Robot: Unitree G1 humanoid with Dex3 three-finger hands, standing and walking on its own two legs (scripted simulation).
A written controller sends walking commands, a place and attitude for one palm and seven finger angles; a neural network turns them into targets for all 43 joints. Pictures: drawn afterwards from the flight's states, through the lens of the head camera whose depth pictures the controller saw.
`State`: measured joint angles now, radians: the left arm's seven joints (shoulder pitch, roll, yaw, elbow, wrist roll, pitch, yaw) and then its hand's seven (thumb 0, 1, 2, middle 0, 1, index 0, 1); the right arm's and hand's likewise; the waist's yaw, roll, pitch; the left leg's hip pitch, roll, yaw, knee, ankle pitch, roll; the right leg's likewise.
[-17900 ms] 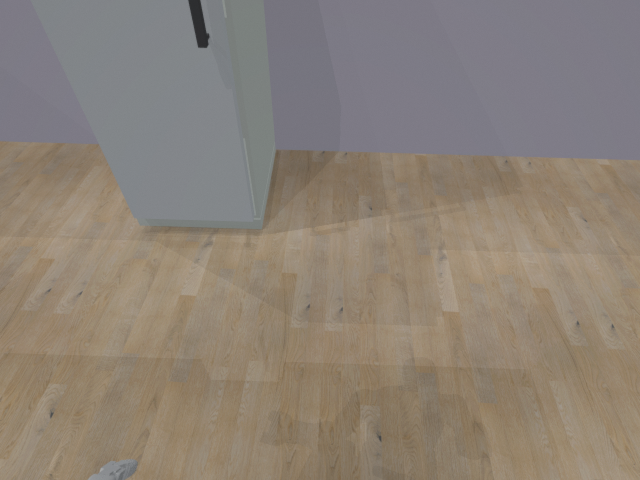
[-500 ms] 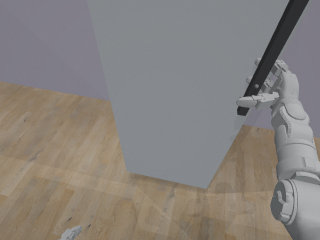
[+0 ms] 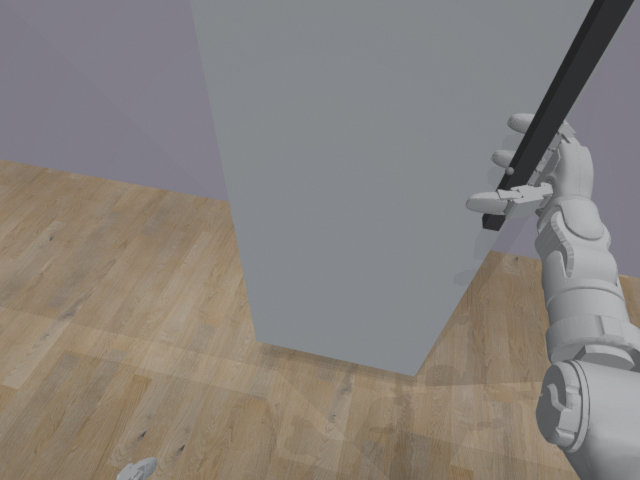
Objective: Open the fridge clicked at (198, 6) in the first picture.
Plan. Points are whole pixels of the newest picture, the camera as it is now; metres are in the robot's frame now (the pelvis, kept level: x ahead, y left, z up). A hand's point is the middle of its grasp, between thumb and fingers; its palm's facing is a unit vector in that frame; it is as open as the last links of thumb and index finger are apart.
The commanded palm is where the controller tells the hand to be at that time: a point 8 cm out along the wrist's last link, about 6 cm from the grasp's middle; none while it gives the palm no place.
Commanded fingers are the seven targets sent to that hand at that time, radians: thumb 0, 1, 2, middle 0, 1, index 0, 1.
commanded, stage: slide the fingers in behind the handle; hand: right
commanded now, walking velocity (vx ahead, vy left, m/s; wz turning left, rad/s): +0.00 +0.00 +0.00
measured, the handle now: (561, 78) +0.51 -0.20 +0.27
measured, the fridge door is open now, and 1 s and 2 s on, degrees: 0 0 0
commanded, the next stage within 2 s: grip the handle and tug to test in 0.46 s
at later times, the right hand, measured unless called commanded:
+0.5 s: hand (506, 169) +0.47 -0.17 +0.17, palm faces +0.09 +1.00 +0.01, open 14.0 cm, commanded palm +0.44 -0.22 +0.17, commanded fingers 0.00 0.50 -0.30 0.30 1.20 0.30 1.20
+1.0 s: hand (509, 170) +0.47 -0.17 +0.18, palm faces +0.10 +0.99 +0.01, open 9.5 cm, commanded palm +0.43 -0.22 +0.17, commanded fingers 0.00 -0.57 -0.76 0.41 1.35 0.41 1.35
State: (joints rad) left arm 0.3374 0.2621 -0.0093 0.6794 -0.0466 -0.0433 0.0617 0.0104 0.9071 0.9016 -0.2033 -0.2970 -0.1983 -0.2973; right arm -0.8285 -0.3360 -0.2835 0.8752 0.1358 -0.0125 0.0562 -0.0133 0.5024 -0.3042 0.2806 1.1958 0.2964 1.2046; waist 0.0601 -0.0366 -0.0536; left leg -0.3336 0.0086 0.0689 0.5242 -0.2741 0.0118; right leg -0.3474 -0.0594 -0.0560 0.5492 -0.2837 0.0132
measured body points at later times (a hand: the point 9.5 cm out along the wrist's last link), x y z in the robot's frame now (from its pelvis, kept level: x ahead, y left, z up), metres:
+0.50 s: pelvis +0.00 -0.01 +0.00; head +0.02 -0.01 +0.45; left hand +0.07 +0.24 -0.12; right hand +0.46 -0.22 +0.18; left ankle -0.01 +0.11 -0.73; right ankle -0.01 -0.13 -0.73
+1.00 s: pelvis +0.00 -0.01 +0.00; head +0.02 -0.01 +0.45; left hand +0.09 +0.25 -0.12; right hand +0.45 -0.22 +0.18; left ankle -0.01 +0.11 -0.73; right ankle -0.01 -0.13 -0.73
